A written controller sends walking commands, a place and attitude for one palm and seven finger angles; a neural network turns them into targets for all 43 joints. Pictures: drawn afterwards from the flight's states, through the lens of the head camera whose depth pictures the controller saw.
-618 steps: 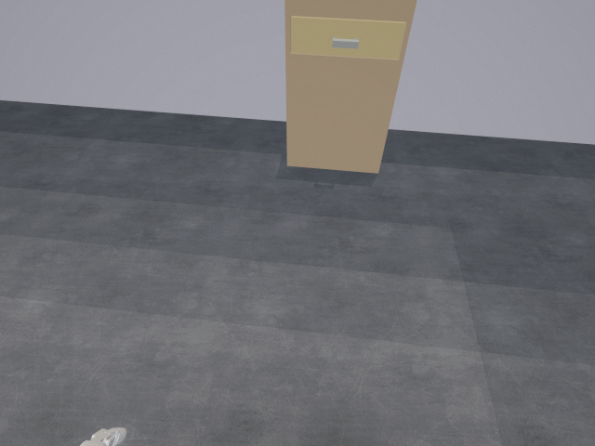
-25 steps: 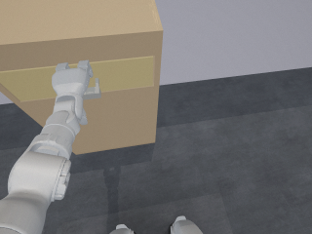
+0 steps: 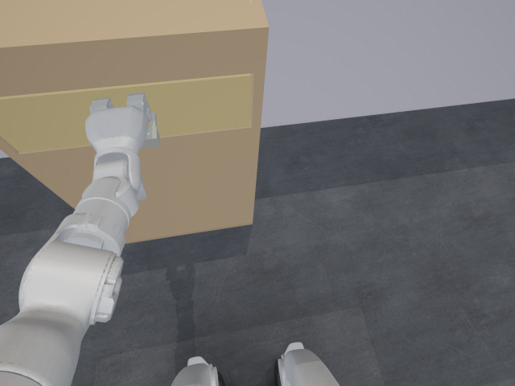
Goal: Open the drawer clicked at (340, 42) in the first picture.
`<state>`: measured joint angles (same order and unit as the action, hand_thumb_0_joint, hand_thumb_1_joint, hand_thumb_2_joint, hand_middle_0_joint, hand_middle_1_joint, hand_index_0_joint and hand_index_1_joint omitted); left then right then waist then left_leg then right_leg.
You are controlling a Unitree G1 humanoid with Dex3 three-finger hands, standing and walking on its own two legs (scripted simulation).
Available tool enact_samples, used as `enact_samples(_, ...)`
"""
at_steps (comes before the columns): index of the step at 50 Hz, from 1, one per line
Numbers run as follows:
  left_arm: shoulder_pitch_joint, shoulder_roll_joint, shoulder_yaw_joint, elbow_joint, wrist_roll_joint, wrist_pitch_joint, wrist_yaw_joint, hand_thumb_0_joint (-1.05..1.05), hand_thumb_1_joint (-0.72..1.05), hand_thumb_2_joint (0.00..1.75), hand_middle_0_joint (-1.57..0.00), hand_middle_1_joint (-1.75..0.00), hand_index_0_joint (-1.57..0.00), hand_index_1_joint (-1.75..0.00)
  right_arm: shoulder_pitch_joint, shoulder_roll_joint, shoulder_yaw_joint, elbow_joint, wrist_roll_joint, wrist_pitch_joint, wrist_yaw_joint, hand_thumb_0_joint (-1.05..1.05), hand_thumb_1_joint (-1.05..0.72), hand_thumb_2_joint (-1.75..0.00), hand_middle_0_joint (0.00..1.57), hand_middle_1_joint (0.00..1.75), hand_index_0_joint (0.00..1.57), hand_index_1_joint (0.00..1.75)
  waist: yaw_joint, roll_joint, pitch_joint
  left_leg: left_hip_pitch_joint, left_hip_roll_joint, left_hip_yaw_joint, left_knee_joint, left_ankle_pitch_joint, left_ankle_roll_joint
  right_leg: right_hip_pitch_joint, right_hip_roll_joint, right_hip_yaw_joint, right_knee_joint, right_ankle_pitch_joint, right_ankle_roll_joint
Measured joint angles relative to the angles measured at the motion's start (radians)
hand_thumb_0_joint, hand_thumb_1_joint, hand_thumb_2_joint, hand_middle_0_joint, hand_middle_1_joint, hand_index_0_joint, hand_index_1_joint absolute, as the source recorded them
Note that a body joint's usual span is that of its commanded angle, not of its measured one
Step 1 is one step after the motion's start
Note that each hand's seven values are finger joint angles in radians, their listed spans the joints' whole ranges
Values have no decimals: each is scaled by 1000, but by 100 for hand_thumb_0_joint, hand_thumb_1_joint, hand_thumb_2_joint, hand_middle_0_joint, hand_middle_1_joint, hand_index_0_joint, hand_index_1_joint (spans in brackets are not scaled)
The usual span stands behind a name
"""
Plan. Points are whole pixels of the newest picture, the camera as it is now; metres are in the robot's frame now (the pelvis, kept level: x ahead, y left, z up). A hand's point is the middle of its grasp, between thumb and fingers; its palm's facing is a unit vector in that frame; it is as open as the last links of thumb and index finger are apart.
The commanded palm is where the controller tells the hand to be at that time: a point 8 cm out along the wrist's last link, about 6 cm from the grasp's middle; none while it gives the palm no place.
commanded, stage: lower the fingers behind the handle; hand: left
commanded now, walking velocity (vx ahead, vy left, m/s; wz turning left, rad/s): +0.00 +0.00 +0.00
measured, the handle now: (128, 130) +0.56 +0.17 -0.02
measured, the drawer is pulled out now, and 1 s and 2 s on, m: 0.00 0.00 0.00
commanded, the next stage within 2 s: lift the fingers back up to retry in 0.92 s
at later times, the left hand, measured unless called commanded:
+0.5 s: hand (129, 158) +0.50 +0.17 -0.03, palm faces -0.02 -0.01 -1.00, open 14.0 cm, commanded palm +0.49 +0.15 +0.00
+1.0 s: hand (129, 158) +0.50 +0.17 -0.03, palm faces -0.03 +0.00 -1.00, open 14.1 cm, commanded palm +0.49 +0.15 +0.00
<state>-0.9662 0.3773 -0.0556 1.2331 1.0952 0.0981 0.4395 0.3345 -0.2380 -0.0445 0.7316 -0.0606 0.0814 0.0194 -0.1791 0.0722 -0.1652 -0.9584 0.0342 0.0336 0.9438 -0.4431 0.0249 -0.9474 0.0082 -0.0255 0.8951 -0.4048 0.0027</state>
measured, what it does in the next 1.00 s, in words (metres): stands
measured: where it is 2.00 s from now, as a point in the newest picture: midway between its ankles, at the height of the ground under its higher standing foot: outside the picture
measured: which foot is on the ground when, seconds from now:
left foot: down 0.00-1.00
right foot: down 0.00-1.00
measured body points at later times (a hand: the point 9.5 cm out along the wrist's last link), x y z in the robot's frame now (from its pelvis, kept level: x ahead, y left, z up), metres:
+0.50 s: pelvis -0.02 +0.00 -0.02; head +0.12 +0.01 +0.40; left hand +0.50 +0.17 +0.03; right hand -0.04 -0.26 -0.15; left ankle -0.01 +0.10 -0.68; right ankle +0.00 -0.12 -0.68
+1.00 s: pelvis -0.03 +0.00 -0.03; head +0.12 +0.00 +0.39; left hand +0.50 +0.17 +0.03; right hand -0.05 -0.26 -0.16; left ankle -0.01 +0.10 -0.68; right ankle +0.00 -0.12 -0.68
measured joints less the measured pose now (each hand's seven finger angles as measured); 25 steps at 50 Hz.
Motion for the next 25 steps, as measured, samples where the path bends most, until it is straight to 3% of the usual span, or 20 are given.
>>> enact_samples(4, 13, 15, 1, -13, 6, -32, -21, 0, -49, 30, -31, -120, -30, -121, 18, 5, 2, 3, -1, -5, -4, 0, -90, -90, 20, 30, 20, 30, 3, 2, -8, -11, 2, 2, 14, -6, 0, -12, 1, 2, 15, -5, 0)
enact_samples(12, 27, 27, -2, -23, 23, -66, 1, 0, -49, 30, -31, -120, -27, -119, 36, 3, -3, 13, -4, -16, 2, 0, -90, -90, 20, 30, 20, 30, 7, -2, -18, -62, 2, -5, 67, -20, 2, -59, 1, -3, 62, -19, 0)
enact_samples(25, -44, 6, -34, 23, 22, 1, 57, 0, -49, 30, -31, -120, -27, -124, 14, 0, -3, 25, -6, -24, 14, 0, -90, -90, 20, 30, 20, 30, -3, -1, -23, -140, -3, -21, 133, -27, 4, -126, -5, -19, 118, -27, 1)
